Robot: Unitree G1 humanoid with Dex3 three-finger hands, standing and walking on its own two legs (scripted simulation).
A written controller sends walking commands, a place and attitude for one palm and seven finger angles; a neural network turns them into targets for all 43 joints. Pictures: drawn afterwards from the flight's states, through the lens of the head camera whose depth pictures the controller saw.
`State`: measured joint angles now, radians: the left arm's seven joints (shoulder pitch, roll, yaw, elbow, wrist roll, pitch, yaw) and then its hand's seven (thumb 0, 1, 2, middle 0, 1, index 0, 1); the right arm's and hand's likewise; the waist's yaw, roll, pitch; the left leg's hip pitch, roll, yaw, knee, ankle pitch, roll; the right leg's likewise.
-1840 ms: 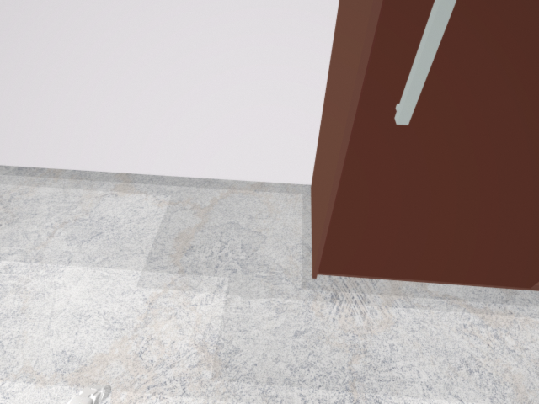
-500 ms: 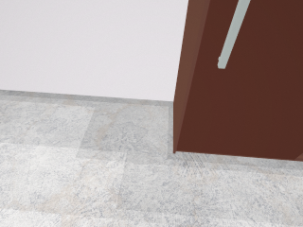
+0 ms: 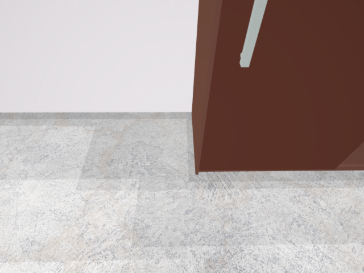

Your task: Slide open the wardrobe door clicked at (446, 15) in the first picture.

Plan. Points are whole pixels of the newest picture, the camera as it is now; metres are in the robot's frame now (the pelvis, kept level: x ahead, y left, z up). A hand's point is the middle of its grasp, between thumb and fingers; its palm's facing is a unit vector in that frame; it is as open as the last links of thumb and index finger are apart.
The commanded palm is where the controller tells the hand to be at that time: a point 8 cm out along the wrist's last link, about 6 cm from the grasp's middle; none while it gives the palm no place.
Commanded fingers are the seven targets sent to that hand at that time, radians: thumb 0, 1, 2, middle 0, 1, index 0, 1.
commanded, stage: walk to a spot facing it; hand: left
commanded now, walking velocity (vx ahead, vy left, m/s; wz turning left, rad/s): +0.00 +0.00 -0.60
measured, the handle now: (254, 16) +0.76 -0.15 +0.21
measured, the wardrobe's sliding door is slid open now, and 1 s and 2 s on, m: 0.00 0.00 0.00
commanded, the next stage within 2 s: none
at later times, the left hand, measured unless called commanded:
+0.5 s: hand out of the picture +0.06 +0.16 -0.15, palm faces -0.18 -0.95 -0.26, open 7.4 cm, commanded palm none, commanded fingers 0.00 0.90 0.90 -0.20 -0.30 -0.20 -0.30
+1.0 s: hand out of the picture +0.14 +0.18 -0.16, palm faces -0.50 -0.84 -0.22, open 7.4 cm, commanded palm none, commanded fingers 0.00 0.90 0.90 -0.20 -0.30 -0.20 -0.30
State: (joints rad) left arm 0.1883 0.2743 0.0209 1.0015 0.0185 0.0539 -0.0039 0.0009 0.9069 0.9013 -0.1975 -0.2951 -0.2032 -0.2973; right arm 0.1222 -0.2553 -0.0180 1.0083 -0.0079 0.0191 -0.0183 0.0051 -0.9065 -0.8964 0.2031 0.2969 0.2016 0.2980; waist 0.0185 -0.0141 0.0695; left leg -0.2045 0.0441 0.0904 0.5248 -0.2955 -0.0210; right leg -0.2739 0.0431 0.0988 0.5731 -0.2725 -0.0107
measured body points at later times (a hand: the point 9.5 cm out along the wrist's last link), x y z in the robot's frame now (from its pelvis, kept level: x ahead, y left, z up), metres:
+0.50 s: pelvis -0.03 -0.03 +0.01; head +0.01 -0.05 +0.45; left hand +0.06 +0.21 -0.13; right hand +0.02 -0.31 -0.14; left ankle -0.01 +0.14 -0.66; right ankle -0.01 -0.11 -0.73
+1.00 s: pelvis -0.05 +0.03 +0.01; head -0.01 +0.04 +0.46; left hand +0.16 +0.23 -0.14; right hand -0.13 -0.21 -0.12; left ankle +0.00 +0.13 -0.73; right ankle -0.13 -0.10 -0.67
